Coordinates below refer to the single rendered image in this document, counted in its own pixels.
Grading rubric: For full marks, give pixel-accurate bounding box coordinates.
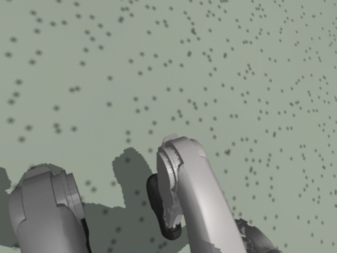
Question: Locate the left robot foot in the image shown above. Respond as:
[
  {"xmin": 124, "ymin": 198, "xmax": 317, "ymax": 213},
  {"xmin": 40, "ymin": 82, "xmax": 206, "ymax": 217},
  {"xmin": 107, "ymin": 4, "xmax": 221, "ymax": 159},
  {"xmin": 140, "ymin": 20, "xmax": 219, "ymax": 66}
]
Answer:
[{"xmin": 81, "ymin": 218, "xmax": 92, "ymax": 253}]

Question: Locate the right robot hand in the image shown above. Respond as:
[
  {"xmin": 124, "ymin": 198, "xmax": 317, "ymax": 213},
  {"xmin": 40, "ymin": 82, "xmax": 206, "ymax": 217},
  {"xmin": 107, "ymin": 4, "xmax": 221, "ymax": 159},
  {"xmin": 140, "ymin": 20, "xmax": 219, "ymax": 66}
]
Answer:
[{"xmin": 235, "ymin": 218, "xmax": 276, "ymax": 253}]

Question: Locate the right robot foot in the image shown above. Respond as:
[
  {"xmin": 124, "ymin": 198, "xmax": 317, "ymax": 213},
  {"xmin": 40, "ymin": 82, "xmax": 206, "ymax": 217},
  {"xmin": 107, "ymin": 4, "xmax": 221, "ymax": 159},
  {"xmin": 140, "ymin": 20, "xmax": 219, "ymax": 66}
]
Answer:
[{"xmin": 146, "ymin": 173, "xmax": 182, "ymax": 240}]

